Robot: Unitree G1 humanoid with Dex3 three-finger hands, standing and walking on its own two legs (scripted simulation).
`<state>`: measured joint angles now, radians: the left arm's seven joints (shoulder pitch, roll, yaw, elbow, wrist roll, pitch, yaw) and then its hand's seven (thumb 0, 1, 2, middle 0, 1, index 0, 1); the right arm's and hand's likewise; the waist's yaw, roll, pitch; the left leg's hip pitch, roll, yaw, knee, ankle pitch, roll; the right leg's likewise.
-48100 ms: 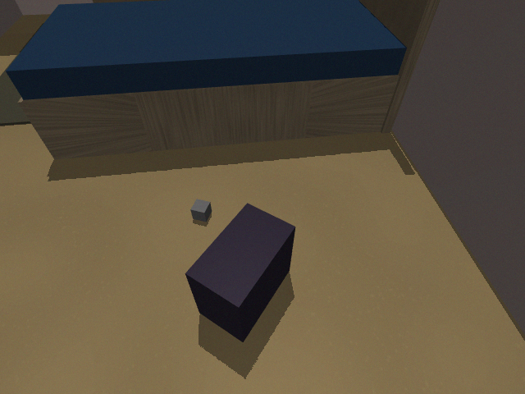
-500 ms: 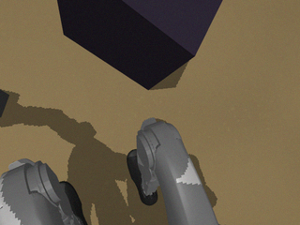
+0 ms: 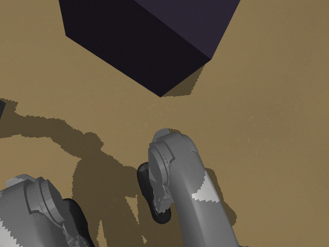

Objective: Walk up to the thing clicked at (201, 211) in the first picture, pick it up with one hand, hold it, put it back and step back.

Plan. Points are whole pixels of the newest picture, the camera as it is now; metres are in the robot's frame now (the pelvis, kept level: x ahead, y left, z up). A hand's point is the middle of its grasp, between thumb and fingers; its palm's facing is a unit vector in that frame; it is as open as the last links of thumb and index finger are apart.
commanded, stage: rise first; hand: left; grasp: from above
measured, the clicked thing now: out of the picture +0.49 +0.30 -0.30
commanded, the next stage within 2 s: approach in 1.60 s
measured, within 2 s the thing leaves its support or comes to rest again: neither
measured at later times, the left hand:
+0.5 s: hand out of the picture +0.46 +0.34 -0.17, palm faces -0.08 -0.41 -0.91, open 12.5 cm
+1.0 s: hand out of the picture +0.46 +0.34 -0.18, palm faces -0.07 -0.41 -0.91, open 12.2 cm
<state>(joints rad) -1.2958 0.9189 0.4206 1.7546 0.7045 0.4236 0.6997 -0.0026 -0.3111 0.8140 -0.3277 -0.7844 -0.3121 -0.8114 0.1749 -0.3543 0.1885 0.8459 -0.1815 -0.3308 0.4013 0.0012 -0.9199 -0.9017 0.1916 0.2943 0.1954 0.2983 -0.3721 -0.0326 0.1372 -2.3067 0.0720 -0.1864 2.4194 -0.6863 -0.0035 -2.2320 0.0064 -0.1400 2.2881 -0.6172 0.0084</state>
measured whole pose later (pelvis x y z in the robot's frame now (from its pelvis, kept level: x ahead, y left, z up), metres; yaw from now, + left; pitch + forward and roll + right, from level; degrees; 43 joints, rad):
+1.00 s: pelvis +0.00 +0.00 +0.00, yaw +0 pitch +33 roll -10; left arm -1.30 0.90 0.41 1.74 0.69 0.44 0.69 0.00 -0.23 0.74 -0.41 -0.70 -0.39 -0.73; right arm 0.18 -0.37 0.17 0.86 -0.18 -0.34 0.41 0.00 -0.92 -0.90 0.19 0.29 0.19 0.30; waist -0.37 -0.02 0.12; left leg -2.30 0.07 -0.18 2.41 -0.70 0.00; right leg -2.23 0.01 -0.13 2.28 -0.63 0.01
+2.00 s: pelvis +0.00 +0.00 +0.00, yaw +0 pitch +31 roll -10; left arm -1.36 0.88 0.33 1.83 0.68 0.40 0.74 0.00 -0.22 0.75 -0.41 -0.70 -0.39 -0.73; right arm 0.16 -0.35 0.20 0.88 -0.20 -0.37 0.40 0.00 -0.92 -0.90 0.19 0.29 0.20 0.30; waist -0.42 -0.05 0.15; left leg -2.29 0.06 -0.20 2.41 -0.69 -0.01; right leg -2.21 0.00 -0.15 2.28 -0.62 0.01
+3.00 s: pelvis +0.00 +0.00 +0.00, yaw -3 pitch +30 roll -13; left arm -1.39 1.00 0.36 1.83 0.65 0.38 0.85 0.00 -0.32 0.91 -0.34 -0.79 -0.30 -0.84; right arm 0.14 -0.41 0.31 0.75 -0.24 -0.36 0.45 0.00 -0.92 -0.91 0.19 0.29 0.19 0.30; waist -0.48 -0.11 0.27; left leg -2.29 0.07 -0.25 2.46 -0.72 -0.01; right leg -2.20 0.02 -0.19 2.29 -0.63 0.02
